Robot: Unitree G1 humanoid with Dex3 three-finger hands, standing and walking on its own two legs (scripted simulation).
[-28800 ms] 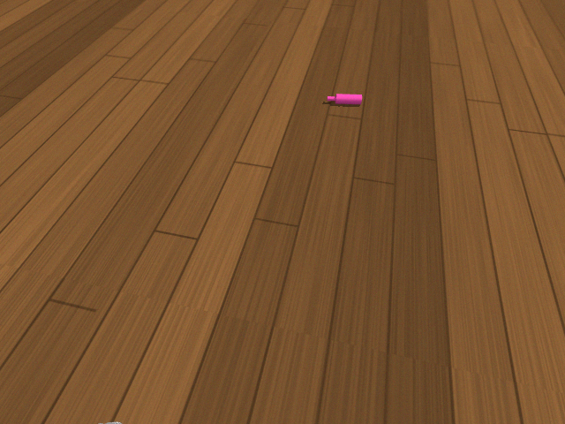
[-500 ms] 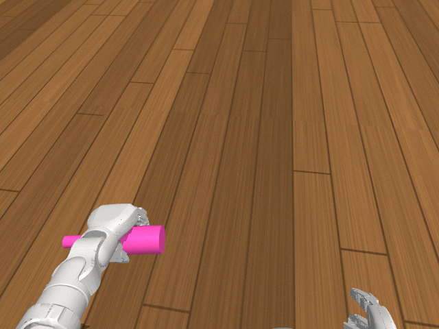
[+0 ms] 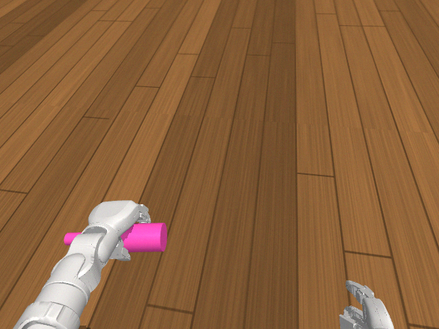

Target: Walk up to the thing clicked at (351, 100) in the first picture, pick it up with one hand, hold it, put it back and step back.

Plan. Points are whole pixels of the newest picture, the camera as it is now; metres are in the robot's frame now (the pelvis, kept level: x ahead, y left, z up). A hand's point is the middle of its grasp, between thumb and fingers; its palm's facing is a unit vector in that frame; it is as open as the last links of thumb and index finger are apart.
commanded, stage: hold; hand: left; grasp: from above
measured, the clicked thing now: (115, 238) +0.30 +0.25 -0.06
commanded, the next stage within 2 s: crouch in 0.46 s
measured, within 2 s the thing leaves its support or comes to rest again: neither
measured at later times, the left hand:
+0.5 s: hand (122, 235) +0.29 +0.23 -0.04, palm faces -0.48 -0.04 -0.88, open 8.8 cm
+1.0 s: hand (134, 250) +0.30 +0.23 -0.14, palm faces -0.46 +0.04 -0.89, open 8.9 cm
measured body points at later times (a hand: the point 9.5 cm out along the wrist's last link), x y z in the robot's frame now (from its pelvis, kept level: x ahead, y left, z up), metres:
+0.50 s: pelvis +0.01 +0.00 +0.00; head +0.02 -0.02 +0.45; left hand +0.31 +0.23 +0.01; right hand +0.15 -0.26 -0.11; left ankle +0.02 +0.12 -0.73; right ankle +0.03 -0.14 -0.73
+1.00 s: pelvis -0.01 +0.00 -0.04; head +0.07 +0.00 +0.40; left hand +0.32 +0.23 -0.09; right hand +0.12 -0.28 -0.16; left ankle +0.02 +0.13 -0.73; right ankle +0.03 -0.14 -0.73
